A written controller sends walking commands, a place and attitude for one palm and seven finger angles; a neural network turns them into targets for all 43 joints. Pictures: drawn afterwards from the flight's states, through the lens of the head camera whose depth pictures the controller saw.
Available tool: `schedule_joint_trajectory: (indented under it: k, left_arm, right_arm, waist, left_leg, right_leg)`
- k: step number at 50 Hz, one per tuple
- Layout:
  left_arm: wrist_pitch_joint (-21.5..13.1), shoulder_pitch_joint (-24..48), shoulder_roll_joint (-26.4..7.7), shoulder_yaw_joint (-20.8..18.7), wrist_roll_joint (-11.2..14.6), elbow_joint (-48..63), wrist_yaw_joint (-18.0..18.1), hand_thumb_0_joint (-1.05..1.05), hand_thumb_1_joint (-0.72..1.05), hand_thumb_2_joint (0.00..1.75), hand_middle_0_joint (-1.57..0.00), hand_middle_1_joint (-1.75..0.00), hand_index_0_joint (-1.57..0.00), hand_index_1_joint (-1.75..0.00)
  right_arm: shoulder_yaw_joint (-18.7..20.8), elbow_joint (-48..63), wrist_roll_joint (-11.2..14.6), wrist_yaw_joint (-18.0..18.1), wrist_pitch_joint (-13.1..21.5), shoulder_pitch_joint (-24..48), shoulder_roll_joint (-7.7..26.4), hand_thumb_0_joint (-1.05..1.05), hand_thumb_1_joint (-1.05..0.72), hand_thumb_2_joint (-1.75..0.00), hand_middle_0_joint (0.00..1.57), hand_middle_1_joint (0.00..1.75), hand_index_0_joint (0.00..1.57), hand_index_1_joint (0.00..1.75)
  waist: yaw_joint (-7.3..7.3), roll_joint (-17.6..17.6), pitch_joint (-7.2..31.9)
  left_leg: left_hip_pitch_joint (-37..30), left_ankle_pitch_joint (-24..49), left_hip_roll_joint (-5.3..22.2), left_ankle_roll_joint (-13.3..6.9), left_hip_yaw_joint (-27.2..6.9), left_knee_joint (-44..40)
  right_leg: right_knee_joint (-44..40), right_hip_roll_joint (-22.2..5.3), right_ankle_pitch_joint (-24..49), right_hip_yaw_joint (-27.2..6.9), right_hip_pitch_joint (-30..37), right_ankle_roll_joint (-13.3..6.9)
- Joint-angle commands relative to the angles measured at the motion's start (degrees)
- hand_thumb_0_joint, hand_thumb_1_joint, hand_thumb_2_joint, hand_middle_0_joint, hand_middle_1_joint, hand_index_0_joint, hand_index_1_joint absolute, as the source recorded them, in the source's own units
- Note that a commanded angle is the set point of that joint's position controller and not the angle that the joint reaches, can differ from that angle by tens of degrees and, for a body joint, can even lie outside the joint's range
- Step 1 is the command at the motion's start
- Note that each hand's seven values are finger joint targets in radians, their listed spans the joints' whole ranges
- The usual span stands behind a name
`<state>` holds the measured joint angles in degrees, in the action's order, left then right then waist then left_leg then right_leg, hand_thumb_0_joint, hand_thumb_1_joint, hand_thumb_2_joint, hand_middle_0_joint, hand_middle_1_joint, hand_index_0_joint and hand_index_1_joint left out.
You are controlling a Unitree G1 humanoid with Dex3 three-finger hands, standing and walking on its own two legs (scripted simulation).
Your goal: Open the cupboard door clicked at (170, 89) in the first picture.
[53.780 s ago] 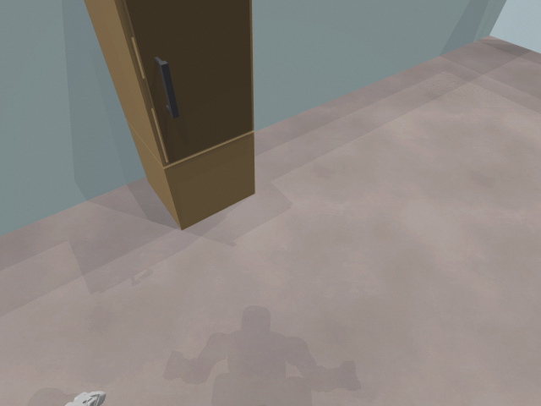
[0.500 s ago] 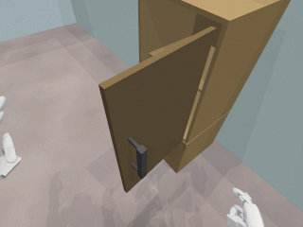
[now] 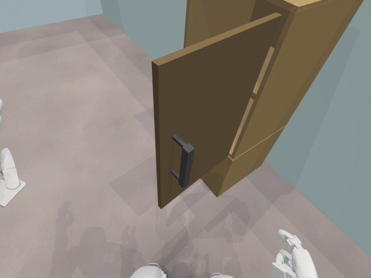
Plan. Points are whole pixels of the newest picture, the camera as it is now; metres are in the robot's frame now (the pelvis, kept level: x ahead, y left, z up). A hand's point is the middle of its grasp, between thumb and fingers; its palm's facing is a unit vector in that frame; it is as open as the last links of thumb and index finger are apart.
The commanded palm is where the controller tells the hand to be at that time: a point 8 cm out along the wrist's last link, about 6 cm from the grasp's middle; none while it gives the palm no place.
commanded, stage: step back with the hand held close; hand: left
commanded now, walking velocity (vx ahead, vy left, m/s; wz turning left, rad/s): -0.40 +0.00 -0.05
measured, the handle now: (180, 162) +0.40 +0.03 -0.03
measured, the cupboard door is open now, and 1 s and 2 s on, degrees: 95 95 95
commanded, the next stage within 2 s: stop stepping back and stand still in 0.22 s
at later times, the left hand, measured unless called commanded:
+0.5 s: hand (10, 250) +0.13 +0.22 +0.19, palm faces +0.28 -0.83 -0.49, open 7.4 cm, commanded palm +0.07 +0.27 +0.20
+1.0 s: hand out of the picture +0.07 +0.23 +0.20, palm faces +0.31 -0.78 -0.54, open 7.4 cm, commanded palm +0.02 +0.27 +0.20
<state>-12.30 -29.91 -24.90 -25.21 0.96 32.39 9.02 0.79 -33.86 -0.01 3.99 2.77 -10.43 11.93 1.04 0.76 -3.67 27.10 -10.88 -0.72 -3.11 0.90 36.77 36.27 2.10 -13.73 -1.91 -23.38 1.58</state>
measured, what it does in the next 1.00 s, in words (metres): walks backwards: right foot, then left foot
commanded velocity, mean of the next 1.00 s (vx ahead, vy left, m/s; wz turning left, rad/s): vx -0.03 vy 0.03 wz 0.00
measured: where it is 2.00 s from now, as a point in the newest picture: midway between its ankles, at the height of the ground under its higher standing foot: outside the picture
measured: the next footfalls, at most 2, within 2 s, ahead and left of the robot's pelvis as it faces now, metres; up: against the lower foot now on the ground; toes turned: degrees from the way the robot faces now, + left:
right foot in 0.32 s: -0.22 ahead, -0.11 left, +0.00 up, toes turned -8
left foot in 0.72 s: +0.00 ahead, +0.09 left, +0.00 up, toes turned -5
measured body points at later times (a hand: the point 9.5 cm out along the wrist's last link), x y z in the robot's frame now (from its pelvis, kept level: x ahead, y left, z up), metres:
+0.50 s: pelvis -0.11 -0.01 -0.01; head -0.11 +0.01 +0.44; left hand +0.11 +0.26 +0.22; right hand +0.02 -0.26 -0.08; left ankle +0.07 +0.07 -0.72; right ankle -0.26 -0.10 -0.72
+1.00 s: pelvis -0.16 +0.00 +0.01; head -0.17 -0.01 +0.46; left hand +0.05 +0.27 +0.23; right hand -0.02 -0.24 -0.08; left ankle -0.05 +0.10 -0.71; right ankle -0.18 -0.08 -0.72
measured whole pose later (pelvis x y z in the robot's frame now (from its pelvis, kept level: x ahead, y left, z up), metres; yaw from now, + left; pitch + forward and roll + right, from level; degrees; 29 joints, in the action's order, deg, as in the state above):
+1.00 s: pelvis -0.16 +0.00 +0.01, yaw -7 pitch -2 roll +0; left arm -12.5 -33.8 -26.6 -26.4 2.0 28.2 8.6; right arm -1.0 -35.1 -0.3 3.4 7.3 -12.8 8.3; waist 1.9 -1.2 -0.2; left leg 22.5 -13.1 0.7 -0.2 2.4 33.4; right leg 33.2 1.2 -19.2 4.9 -12.2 -2.5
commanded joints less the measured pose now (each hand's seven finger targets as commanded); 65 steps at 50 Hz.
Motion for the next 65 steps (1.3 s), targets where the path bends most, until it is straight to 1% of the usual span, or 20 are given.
schedule_joint_trajectory:
  k: [1,4,11,13,16,19,22,25,26,28,29,31,35,38,39,46,50,54,61,65]
  left_arm:
    - [-4.88,2.55,-12.69,-11.9,0.19,13.75,1.7,0.0,0.9,0.9,-0.2,-0.3,-0.2,-0.3]
    - [-3.64,1.02,-8.0,-7.73,1.58,10.76,2.12,0.0,0.9,0.9,-0.2,-0.3,-0.2,-0.3]
    - [-3.75,5.2,-9.4,-5.25,2.69,13.04,1.39,0.0,0.9,0.9,-0.2,-0.3,-0.2,-0.3]
    - [-4.86,6.41,-10.74,-6.72,3.42,13.69,0.68,0.0,0.9,0.9,-0.2,-0.3,-0.2,-0.3]
    - [-6.77,5.5,-17.64,-12.49,3.52,14.94,0.84,0.0,0.9,0.9,-0.2,-0.3,-0.2,-0.3]
    - [-3.68,0.26,-14.4,-11.22,2.88,9.47,-0.05,0.0,0.9,0.9,-0.2,-0.3,-0.2,-0.3]
    - [-1.34,-1.98,-11.59,-9.93,4.21,7.24,-0.65,0.0,0.9,0.9,-0.2,-0.3,-0.2,-0.3]
    - [-1.27,-0.6,-12.65,-11.14,3.34,4.01,-0.17,0.0,0.9,0.9,-0.2,-0.3,-0.2,-0.3]
    - [-1.46,0.28,-13.22,-11.45,2.87,4.49,-0.15,0.0,0.9,0.9,-0.2,-0.3,-0.2,-0.3]
    - [-1.64,0.5,-12.12,-8.36,2.63,5.65,-0.27,0.0,0.9,0.9,-0.2,-0.3,-0.2,-0.3]
    - [-1.73,2.18,-11.67,-7.43,1.97,6.15,0.14,0.0,0.9,0.9,-0.2,-0.3,-0.2,-0.3]
    - [-3.19,8.63,-10.56,-4.96,0.89,6.28,0.27,0.0,0.9,0.9,-0.2,-0.3,-0.2,-0.3]
    - [-4.34,11.36,-9.83,-4.85,0.3,5.21,1.44,0.0,0.9,0.9,-0.2,-0.3,-0.2,-0.3]
    - [-5.01,6.67,-12.0,-8.35,1.07,10.65,1.83,0.0,0.9,0.9,-0.2,-0.3,-0.2,-0.3]
    - [-5.12,6.09,-12.09,-8.19,1.02,13.46,1.48,0.0,0.9,0.9,-0.2,-0.3,-0.2,-0.3]
    - [-2.64,-7.01,-9.74,-10.12,1.64,3.63,1.42,0.0,0.9,0.9,-0.2,-0.3,-0.2,-0.3]
    - [-0.17,0.38,-7.36,-5.11,1.54,-1.0,0.46,0.0,0.9,0.9,-0.2,-0.3,-0.2,-0.3]
    - [-1.47,10.9,-7.12,-1.95,-0.02,-1.54,1.15,0.0,0.9,0.9,-0.2,-0.3,-0.2,-0.3]
    - [-2.2,7.74,-9.88,-4.86,0.58,9.76,1.91,0.0,0.9,0.9,-0.2,-0.3,-0.2,-0.3]
    - [-2.32,1.39,-8.71,-6.27,0.67,8.7,1.6,0.0,0.9,0.9,-0.2,-0.3,-0.2,-0.3]
  right_arm:
    - [3.5,9.4,-0.79,0.79,5.64,5.17,6.6,0.0,-0.9,-0.9,0.2,0.3,0.2,0.3]
    - [3.8,6.34,-0.71,-0.77,7.25,5.5,6.75,0.0,-0.9,-0.9,0.2,0.3,0.2,0.3]
    - [2.44,2.94,-1.75,-1.1,8.06,3.36,5.96,0.0,-0.9,-0.9,0.2,0.3,0.2,0.3]
    - [2.14,3.14,-1.85,-1.49,7.12,3.86,5.23,0.0,-0.9,-0.9,0.2,0.3,0.2,0.3]
    - [0.94,3.34,-1.48,-0.91,5.19,4.87,4.04,0.0,-0.9,-0.9,0.2,0.3,0.2,0.3]
    - [1.1,6.74,0.39,0.06,5.46,6.32,5.47,0.0,-0.9,-0.9,0.2,0.3,0.2,0.3]
    - [0.33,7.09,0.83,0.67,4.4,4.65,5.8,0.0,-0.9,-0.9,0.2,0.3,0.2,0.3]
    - [0.77,7.85,-0.54,1.34,4.48,5.49,6.77,0.0,-0.9,-0.9,0.2,0.3,0.2,0.3]
    - [1.34,7.73,-0.69,1.36,4.42,5.28,7.05,0.0,-0.9,-0.9,0.2,0.3,0.2,0.3]
    - [2.36,6.32,0.36,0.95,3.91,4.99,6.41,0.0,-0.9,-0.9,0.2,0.3,0.2,0.3]
    - [2.29,4.81,-0.05,0.77,4.27,3.79,7.44,0.0,-0.9,-0.9,0.2,0.3,0.2,0.3]
    - [1.07,3.9,0.14,0.31,6.1,2.81,6.51,0.0,-0.9,-0.9,0.2,0.3,0.2,0.3]
    - [2.56,3.46,0.16,1.71,8.89,1.59,7.25,0.0,-0.9,-0.9,0.2,0.3,0.2,0.3]
    - [2.99,5.16,0.13,0.46,9.13,-0.34,7.02,0.0,-0.9,-0.9,0.2,0.3,0.2,0.3]
    - [3.14,4.46,-0.44,-0.32,9.64,0.11,6.61,0.0,-0.9,-0.9,0.2,0.3,0.2,0.3]
    - [1.5,6.13,0.02,0.07,7.6,2.33,5.86,0.0,-0.9,-0.9,0.2,0.3,0.2,0.3]
    - [2.06,5.18,-0.1,0.2,5.2,2.25,5.81,0.0,-0.9,-0.9,0.2,0.3,0.2,0.3]
    - [0.51,3.97,0.0,1.0,6.28,3.25,5.38,0.0,-0.9,-0.9,0.2,0.3,0.2,0.3]
    - [1.86,6.66,0.34,1.51,7.31,3.42,7.09,0.0,-0.9,-0.9,0.2,0.3,0.2,0.3]
    - [1.03,7.39,0.49,0.76,6.75,2.81,5.96,0.0,-0.9,-0.9,0.2,0.3,0.2,0.3]
  waist:
    - [-0.94,-14.79,9.25]
    - [-1.81,-11.16,10.49]
    - [-1.19,-17.03,17.58]
    - [-2.14,-13.73,18.35]
    - [-1.76,0.63,16.74]
    - [-0.54,8.69,13.02]
    - [0.42,-9.06,13.28]
    - [-0.75,-12.31,3.1]
    - [-0.72,-10.04,3.05]
    - [-1.23,11.14,-2.1]
    - [-0.5,9.34,-4.76]
    - [0.29,2.85,-2.81]
    - [0.35,-0.9,5.14]
    - [-0.14,-17.66,15.96]
    - [-0.35,-15.44,16.1]
    - [-0.96,-12.9,6.11]
    - [-0.56,14.35,-0.58]
    - [-0.28,6.41,2.68]
    - [-2.22,-5.68,8.29]
    - [-1.54,-8.61,9.47]
  left_leg:
    - [14.21,-28.48,22.08,-6.12,-25.71,-32.74]
    - [0.79,-18.37,16.96,-4.06,-13.85,-26.65]
    - [-19.98,-5.86,13.9,2.59,-8.44,-30.7]
    - [-23.48,6.0,12.52,5.22,-5.5,-24.13]
    - [-21.95,1.22,5.76,5.69,0.4,-1.8]
    - [-19.4,4.41,0.97,3.51,2.85,2.24]
    - [-24.23,16.0,5.95,-0.59,-4.99,-9.85]
    - [-3.49,-23.82,8.02,3.31,-10.7,-25.61]
    - [-3.16,-21.33,4.62,5.22,-6.49,-19.77]
    - [-7.34,-5.12,-0.93,5.77,-1.34,18.23]
    - [1.34,-3.37,0.61,5.39,-3.07,25.51]
    - [4.28,-5.13,4.12,4.13,-1.39,16.18]
    - [-16.51,6.69,-0.39,1.12,3.88,-7.74]
    - [-32.98,42.46,15.03,-8.44,-19.7,-10.63]
    - [-26.84,28.95,16.97,-8.07,-23.61,-15.39]
    - [7.1,-23.85,9.2,0.08,-5.05,-24.21]
    - [-1.19,-10.94,0.89,4.48,-2.45,14.98]
    - [-2.74,-8.05,2.8,3.4,-0.34,7.76]
    - [-20.8,11.92,8.86,0.72,-4.88,-12.64]
    - [-12.35,12.99,8.1,1.38,-4.0,-13.78]
  right_leg:
    - [35.88,5.54,-13.22,-1.4,14.51,-0.55]
    - [31.22,3.3,-14.95,0.98,6.48,-1.0]
    - [-3.58,3.62,-20.07,5.78,11.08,-3.64]
    - [-19.02,1.57,-12.23,3.87,12.85,-5.11]
    - [-23.88,-14.67,12.21,-7.95,4.11,-8.16]
    - [-12.52,-10.94,31.97,-0.25,4.98,-3.75]
    - [-4.3,-1.45,9.12,4.92,4.88,0.36]
    - [-12.67,1.92,-21.91,6.08,11.69,-3.47]
    - [-17.5,-0.48,-23.46,3.86,10.99,-4.76]
    - [-31.66,-19.43,-33.15,-19.32,-9.62,-11.72]
    - [-30.67,-21.26,-24.12,-17.99,-7.45,-13.34]
    - [-21.43,-16.68,0.09,-5.44,5.83,-9.32]
    - [-3.85,-11.35,29.59,-0.22,12.16,-4.67]
    - [18.65,-0.22,-10.63,3.0,-0.13,-0.22]
    - [21.73,-0.94,-19.24,0.0,2.35,-0.97]
    - [-4.95,-0.69,-8.83,8.14,25.13,-2.13]
    - [-30.38,-20.08,-25.36,-24.0,-1.98,-10.82]
    - [-19.89,-14.95,2.74,-6.95,9.62,-8.18]
    - [-11.55,-6.37,6.52,-1.68,10.29,-1.55]
    - [-10.41,-4.04,10.3,1.7,18.0,-1.24]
